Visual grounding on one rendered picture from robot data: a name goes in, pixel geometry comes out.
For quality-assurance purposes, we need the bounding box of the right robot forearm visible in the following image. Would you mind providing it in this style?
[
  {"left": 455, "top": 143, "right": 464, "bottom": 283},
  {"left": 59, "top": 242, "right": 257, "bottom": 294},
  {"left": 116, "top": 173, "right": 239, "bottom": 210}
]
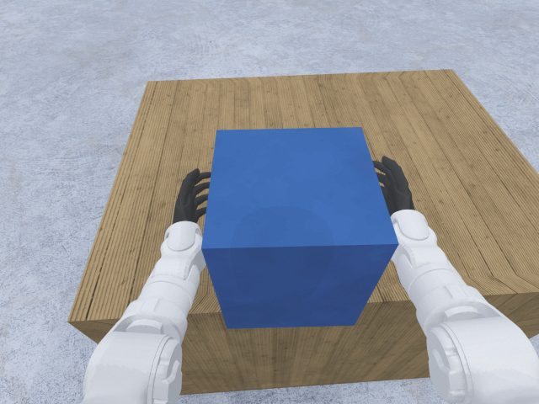
[{"left": 391, "top": 210, "right": 539, "bottom": 366}]

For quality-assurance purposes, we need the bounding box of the left robot forearm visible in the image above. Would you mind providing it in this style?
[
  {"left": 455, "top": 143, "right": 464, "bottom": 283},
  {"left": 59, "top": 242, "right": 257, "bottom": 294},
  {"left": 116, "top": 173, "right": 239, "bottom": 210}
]
[{"left": 83, "top": 221, "right": 206, "bottom": 398}]

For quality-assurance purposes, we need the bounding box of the robot left upper arm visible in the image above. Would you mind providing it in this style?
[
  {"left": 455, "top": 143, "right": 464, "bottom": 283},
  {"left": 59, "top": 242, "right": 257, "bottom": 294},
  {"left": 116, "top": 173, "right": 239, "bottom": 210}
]
[{"left": 79, "top": 332, "right": 182, "bottom": 404}]

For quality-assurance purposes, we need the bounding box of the left robot hand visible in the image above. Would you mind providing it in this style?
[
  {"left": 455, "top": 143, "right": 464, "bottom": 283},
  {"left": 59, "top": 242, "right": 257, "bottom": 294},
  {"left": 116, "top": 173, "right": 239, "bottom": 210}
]
[{"left": 173, "top": 168, "right": 211, "bottom": 224}]

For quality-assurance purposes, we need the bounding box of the carton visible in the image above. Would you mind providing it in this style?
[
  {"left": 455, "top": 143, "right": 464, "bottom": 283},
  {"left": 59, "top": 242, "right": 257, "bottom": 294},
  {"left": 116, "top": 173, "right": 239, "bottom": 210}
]
[{"left": 201, "top": 127, "right": 399, "bottom": 329}]

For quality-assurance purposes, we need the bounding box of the right robot hand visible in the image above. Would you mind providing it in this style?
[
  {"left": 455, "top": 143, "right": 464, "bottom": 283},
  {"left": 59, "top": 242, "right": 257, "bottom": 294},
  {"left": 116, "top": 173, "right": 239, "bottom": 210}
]
[{"left": 372, "top": 156, "right": 415, "bottom": 217}]

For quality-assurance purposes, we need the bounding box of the pedestal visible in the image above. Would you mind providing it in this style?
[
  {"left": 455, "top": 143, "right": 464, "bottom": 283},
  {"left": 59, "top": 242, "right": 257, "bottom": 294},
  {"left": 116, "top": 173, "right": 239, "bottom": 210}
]
[{"left": 67, "top": 69, "right": 539, "bottom": 396}]

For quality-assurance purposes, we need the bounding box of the robot right upper arm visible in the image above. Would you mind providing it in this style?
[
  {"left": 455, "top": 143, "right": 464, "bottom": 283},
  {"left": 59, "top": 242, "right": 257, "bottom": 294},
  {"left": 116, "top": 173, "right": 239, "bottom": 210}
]
[{"left": 427, "top": 316, "right": 539, "bottom": 404}]

